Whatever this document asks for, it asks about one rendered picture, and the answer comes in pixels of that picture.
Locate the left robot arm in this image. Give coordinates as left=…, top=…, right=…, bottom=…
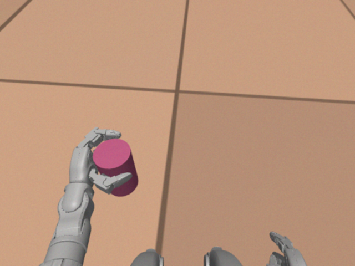
left=39, top=182, right=94, bottom=266

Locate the left robot hand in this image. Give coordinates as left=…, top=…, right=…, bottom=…
left=69, top=127, right=132, bottom=194

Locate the right robot hand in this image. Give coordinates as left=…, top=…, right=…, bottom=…
left=266, top=232, right=307, bottom=266

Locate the can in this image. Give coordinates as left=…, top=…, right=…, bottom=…
left=93, top=139, right=138, bottom=197

